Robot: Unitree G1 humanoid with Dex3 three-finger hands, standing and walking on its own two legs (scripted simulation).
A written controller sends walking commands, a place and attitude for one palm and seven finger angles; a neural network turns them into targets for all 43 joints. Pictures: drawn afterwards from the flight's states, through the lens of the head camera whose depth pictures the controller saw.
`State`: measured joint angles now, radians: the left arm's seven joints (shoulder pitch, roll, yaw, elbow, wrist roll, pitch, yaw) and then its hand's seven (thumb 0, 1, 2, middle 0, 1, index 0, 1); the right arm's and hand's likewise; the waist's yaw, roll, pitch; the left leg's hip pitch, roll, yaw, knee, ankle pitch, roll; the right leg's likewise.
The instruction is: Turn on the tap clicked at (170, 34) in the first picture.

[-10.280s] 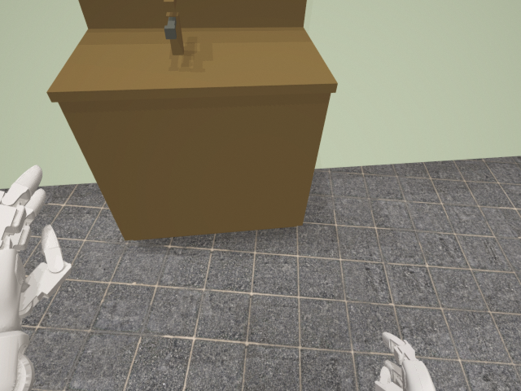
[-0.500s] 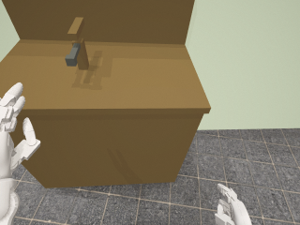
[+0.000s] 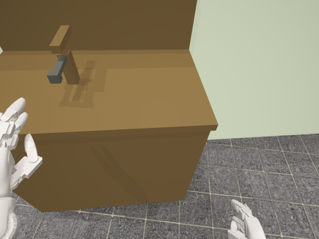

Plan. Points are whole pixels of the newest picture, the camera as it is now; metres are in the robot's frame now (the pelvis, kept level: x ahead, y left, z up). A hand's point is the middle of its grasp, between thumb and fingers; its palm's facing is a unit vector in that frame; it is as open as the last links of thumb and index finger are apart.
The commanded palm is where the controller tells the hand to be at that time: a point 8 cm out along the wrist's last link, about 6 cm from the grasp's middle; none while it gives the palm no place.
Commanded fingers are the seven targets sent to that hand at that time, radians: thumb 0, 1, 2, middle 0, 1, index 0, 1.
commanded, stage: come to a stop and stand still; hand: left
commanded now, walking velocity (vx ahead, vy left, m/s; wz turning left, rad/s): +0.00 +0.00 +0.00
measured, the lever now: (55, 77) +0.48 +0.35 +0.13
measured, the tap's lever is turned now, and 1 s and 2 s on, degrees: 0 0 0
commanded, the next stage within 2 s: look again from close up in 0.28 s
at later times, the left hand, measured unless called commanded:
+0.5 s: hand (45, 159) +0.22 +0.24 +0.16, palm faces +0.41 -0.85 -0.34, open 7.4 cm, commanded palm +0.16 +0.27 +0.17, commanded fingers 0.00 0.90 0.90 -0.20 -0.30 -0.20 -0.30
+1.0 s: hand (43, 156) +0.22 +0.25 +0.15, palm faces +0.41 -0.85 -0.34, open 7.4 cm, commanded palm +0.17 +0.28 +0.17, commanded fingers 0.00 0.90 0.90 -0.20 -0.30 -0.20 -0.30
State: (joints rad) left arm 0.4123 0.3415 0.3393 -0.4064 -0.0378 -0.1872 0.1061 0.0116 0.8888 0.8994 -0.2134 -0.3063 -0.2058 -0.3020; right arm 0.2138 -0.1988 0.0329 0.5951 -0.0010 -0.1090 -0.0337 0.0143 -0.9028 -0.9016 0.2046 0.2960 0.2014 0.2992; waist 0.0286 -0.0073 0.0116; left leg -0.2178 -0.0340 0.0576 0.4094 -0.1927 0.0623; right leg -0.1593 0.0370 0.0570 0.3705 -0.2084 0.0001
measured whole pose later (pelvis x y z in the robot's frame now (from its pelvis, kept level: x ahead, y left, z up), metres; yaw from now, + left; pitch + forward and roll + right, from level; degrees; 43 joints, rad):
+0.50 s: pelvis +0.01 -0.01 +0.00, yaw +0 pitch +0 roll -1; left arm 0.42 0.33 0.32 -0.40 -0.06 -0.17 0.12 0.01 0.89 0.90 -0.21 -0.31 -0.21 -0.30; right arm 0.21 -0.21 0.03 0.57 0.01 -0.06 -0.06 0.01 -0.90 -0.90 0.20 0.30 0.20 0.30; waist 0.03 0.01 -0.02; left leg -0.21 -0.02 0.04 0.40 -0.19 0.05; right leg -0.14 0.05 0.04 0.34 -0.20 -0.02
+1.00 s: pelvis +0.01 +0.00 -0.01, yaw -1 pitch +0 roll +0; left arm 0.44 0.33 0.33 -0.41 -0.04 -0.18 0.12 0.01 0.89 0.90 -0.21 -0.31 -0.21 -0.30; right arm 0.23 -0.21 0.02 0.58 0.00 -0.07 -0.06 0.01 -0.90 -0.90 0.20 0.30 0.20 0.30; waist 0.03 -0.01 -0.03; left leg -0.24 -0.04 0.08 0.49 -0.26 0.07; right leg -0.21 0.03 0.08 0.50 -0.29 -0.01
